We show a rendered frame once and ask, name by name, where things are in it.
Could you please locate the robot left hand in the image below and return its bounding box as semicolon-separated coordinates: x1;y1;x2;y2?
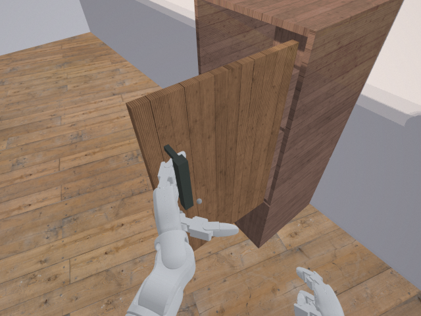
153;151;239;241

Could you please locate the handle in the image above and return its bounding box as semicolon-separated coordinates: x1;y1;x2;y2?
164;145;193;210

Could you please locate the robot left forearm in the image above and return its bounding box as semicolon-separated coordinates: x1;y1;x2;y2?
125;230;195;316

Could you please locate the robot right hand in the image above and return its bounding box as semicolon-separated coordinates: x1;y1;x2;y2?
294;267;344;316

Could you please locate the cupboard door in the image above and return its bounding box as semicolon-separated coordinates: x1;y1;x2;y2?
126;39;299;251

